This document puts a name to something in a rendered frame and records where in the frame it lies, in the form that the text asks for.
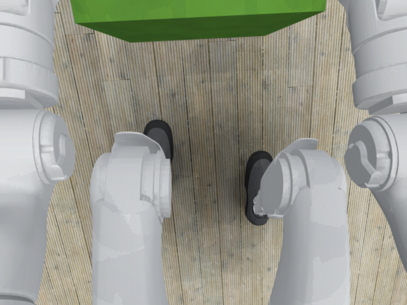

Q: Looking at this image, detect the left robot shin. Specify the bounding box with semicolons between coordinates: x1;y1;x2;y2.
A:
90;132;166;208

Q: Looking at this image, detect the robot right forearm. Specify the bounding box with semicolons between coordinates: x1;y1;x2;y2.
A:
338;0;407;115

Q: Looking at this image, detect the robot right upper arm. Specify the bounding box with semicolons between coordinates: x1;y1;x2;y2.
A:
344;113;407;273

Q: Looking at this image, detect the left robot thigh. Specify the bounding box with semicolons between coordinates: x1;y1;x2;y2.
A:
92;146;172;305

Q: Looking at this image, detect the carton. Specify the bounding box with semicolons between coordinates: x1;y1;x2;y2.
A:
71;0;326;43

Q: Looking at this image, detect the robot left upper arm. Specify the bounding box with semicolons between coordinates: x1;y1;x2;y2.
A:
0;109;75;305

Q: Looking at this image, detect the robot left forearm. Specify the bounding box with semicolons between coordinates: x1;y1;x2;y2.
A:
0;0;60;109

